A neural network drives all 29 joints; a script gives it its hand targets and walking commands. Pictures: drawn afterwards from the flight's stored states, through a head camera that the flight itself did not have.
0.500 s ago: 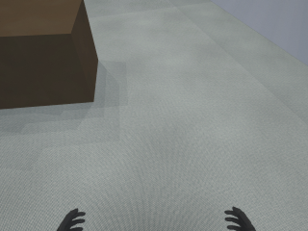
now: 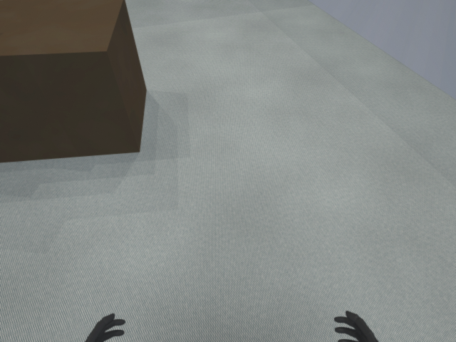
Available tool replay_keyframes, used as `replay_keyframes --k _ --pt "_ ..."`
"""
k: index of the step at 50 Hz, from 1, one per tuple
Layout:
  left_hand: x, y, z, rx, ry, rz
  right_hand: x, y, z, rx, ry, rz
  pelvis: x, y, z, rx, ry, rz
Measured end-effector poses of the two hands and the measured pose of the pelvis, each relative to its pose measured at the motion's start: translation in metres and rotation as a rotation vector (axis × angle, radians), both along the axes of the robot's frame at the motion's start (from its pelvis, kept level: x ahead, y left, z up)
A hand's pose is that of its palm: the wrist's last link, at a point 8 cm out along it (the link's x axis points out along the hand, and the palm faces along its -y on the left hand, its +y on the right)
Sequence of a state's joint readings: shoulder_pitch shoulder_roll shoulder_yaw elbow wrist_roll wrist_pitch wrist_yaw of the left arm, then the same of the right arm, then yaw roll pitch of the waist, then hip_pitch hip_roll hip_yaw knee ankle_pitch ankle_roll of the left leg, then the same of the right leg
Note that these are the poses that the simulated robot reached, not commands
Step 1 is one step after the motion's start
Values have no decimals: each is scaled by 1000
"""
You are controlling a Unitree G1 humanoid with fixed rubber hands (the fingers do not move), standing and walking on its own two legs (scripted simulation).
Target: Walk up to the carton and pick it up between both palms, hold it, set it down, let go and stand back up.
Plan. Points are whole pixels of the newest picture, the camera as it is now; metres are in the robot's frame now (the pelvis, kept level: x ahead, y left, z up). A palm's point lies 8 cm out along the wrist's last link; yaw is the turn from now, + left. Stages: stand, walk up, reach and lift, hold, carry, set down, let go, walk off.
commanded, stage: stand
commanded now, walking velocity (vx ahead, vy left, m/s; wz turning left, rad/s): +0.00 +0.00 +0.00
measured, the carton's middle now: out of the picture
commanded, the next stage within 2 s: walk up in 0.18 s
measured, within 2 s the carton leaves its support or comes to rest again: neither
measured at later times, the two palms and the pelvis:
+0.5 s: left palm out of the picture +0.08 +0.28 -0.09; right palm out of the picture +0.11 -0.24 -0.09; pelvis +0.00 +0.02 +0.00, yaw +4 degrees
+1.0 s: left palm out of the picture +0.20 +0.49 -0.10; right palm (245, 289) +0.24 -0.03 -0.11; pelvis +0.15 +0.22 +0.00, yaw +9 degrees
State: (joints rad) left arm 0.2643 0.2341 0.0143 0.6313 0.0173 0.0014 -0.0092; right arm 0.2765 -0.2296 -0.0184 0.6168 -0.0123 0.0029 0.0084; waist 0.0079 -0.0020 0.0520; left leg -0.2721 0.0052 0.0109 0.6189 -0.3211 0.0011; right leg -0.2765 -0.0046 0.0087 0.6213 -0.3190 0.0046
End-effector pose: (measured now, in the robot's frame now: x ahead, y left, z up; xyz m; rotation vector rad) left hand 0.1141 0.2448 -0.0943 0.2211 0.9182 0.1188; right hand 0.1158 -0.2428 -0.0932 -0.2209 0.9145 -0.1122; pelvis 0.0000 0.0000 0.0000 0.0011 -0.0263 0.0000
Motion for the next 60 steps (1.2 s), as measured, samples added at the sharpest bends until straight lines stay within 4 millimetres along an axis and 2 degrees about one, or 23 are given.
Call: replay_keyframes --k 12,21,25,29,34,38,40,43,48,52,57,60 --pt "-1 2 2 5 -4 -3 -2 0 1 1 -9 -9 -1 2 1 0 -8 -3" --pt "-10 8 3 34 5 -13 -12 -1 -1 -6 23 21 -3 4 1 0 -4 13" --pt "-37 35 5 114 36 48 -2 4 -2 -29 84 114 3 18 2 6 8 62" --pt "-74 74 6 147 119 148 24 25 -3 -24 92 166 17 44 4 -9 -4 106" --pt "-101 130 -1 160 199 253 76 81 -1 12 54 220 44 86 0 -20 -14 158" --pt "-100 182 -21 146 252 299 125 141 -4 10 -15 264 73 135 -14 -26 -14 176" --pt "-90 208 -39 139 288 284 142 167 -11 -3 -60 255 84 159 -28 -10 -21 188" --pt "-52 230 -47 97 283 255 143 195 -17 -9 -34 214 99 182 -30 -7 -23 182" --pt "47 245 -22 58 115 175 127 211 -13 -31 87 133 132 211 -10 5 -21 166" --pt "119 253 1 47 15 117 124 218 -17 -27 160 77 164 231 -2 14 -10 158" --pt "197 265 15 75 -58 61 138 229 -35 9 235 30 211 249 -5 20 -3 139" --pt "228 277 12 118 -97 63 160 238 -53 17 284 53 242 256 -18 -4 -4 137"
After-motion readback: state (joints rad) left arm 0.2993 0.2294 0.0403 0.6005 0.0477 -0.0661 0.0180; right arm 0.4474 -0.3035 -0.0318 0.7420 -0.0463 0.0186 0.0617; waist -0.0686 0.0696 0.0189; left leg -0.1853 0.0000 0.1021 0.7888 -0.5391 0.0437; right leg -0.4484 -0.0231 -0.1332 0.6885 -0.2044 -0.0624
